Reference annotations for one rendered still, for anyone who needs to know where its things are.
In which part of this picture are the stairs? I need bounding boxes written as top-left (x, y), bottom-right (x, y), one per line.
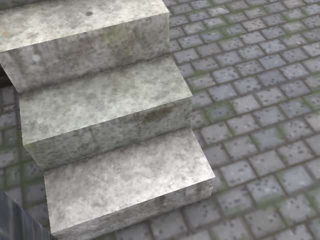
top-left (0, 0), bottom-right (216, 240)

